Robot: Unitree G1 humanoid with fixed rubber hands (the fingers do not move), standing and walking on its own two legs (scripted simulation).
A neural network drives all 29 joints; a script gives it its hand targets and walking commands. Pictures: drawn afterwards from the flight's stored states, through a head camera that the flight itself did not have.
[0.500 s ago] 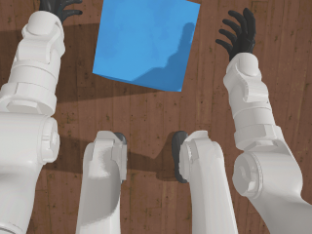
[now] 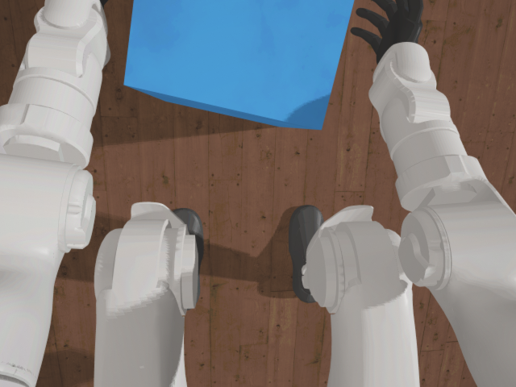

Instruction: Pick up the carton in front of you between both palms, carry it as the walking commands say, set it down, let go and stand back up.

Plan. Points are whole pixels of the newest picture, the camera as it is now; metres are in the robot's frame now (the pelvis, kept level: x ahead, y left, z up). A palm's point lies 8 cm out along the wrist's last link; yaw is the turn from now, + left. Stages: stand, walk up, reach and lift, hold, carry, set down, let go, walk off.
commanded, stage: reach and lift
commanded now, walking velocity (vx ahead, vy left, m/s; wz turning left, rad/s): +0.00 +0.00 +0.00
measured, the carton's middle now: (239, 38) +0.53 +0.05 -0.25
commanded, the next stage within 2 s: none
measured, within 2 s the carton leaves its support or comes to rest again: leaves its support in 0.58 s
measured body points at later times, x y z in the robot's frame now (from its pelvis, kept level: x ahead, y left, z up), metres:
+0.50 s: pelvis -0.01 +0.00 +0.00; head +0.36 +0.05 +0.26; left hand +0.56 +0.19 -0.18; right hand +0.54 -0.11 -0.17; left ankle +0.10 +0.12 -0.34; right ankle +0.12 -0.13 -0.34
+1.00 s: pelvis +0.00 -0.01 +0.06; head +0.27 +0.06 +0.41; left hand +0.51 +0.20 -0.02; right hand +0.51 -0.10 -0.02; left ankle +0.10 +0.12 -0.34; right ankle +0.13 -0.14 -0.34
